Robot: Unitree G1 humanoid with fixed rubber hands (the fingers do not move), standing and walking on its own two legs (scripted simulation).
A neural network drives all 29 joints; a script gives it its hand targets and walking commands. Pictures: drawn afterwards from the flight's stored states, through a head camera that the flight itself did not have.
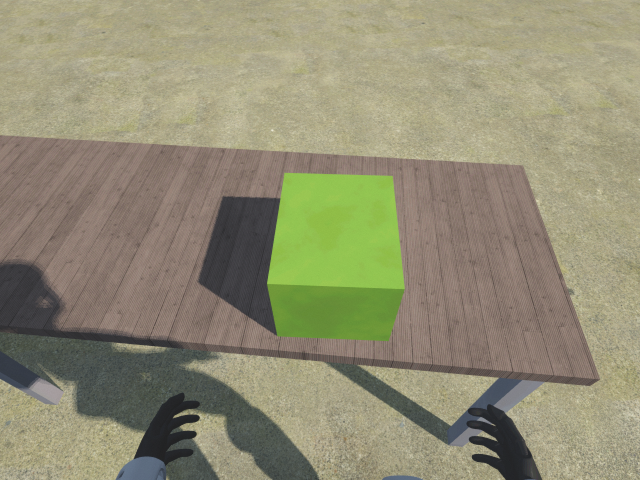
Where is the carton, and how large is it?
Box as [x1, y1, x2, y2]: [267, 173, 404, 340]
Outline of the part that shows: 284,173 267,281 277,335 388,340 404,289 392,176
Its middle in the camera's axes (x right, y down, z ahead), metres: +0.03 +0.02 +0.66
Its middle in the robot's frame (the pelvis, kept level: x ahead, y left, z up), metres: +0.46 -0.02 -0.05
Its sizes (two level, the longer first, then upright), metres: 0.228 0.186 0.161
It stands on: a table, 0.64 m high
